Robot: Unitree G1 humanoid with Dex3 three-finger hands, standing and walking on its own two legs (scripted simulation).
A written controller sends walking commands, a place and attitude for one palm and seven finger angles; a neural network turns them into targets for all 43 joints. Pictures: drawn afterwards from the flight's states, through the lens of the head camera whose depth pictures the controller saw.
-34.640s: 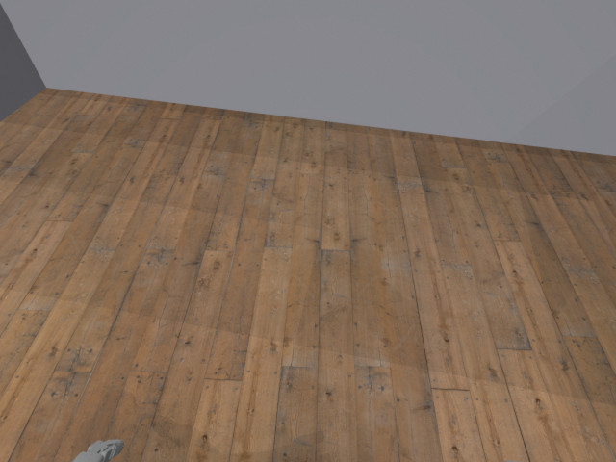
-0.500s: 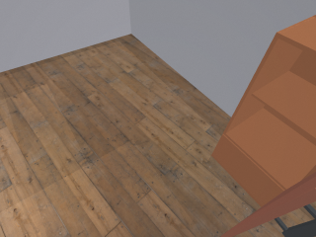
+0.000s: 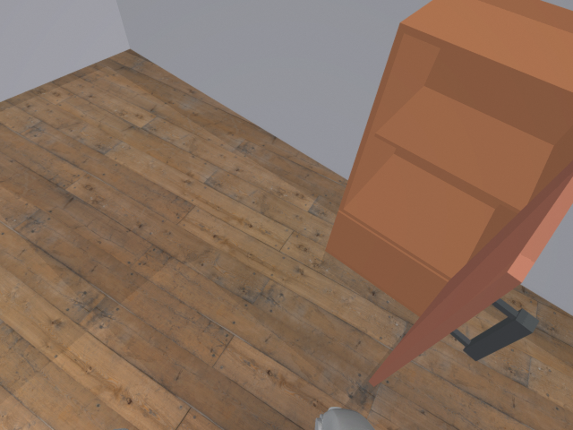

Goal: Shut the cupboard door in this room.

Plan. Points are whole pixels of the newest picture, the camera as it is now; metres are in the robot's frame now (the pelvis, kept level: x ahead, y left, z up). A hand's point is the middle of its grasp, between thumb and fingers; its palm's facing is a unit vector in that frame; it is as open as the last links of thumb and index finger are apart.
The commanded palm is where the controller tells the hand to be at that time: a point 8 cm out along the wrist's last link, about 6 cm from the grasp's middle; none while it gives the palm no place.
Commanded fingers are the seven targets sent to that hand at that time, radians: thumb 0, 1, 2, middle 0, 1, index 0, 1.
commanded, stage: turn or walk to find it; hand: left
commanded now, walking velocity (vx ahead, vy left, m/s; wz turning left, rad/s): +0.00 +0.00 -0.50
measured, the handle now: (484, 326) +0.29 -0.29 -0.04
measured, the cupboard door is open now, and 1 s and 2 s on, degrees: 83 83 83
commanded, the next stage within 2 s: stand and wait in 0.98 s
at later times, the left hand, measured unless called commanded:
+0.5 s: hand out of the picture +0.13 +0.13 -0.16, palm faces -0.25 -0.93 -0.25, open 7.4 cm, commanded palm none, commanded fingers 0.00 0.90 0.90 -0.20 -0.30 -0.20 -0.30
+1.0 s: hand (195, 404) +0.17 +0.15 -0.17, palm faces -0.47 -0.86 -0.23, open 7.4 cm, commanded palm none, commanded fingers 0.00 0.90 0.90 -0.20 -0.30 -0.20 -0.30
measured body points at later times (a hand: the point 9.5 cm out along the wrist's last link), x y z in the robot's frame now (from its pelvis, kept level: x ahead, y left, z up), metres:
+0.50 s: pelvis -0.01 -0.03 +0.00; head +0.04 -0.07 +0.44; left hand +0.15 +0.18 -0.14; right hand -0.01 -0.31 -0.15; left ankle +0.02 +0.12 -0.67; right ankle -0.01 -0.14 -0.74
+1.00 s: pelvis +0.00 -0.01 +0.00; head +0.06 -0.02 +0.45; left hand +0.20 +0.19 -0.15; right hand -0.07 -0.24 -0.14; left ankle +0.04 +0.10 -0.74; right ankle -0.08 -0.13 -0.68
